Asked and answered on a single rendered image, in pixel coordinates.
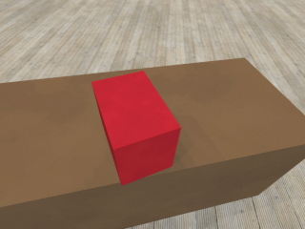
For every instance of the pedestal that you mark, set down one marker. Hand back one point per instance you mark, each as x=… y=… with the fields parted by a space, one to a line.
x=239 y=135

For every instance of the carton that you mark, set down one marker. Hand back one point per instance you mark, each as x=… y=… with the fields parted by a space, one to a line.
x=141 y=130

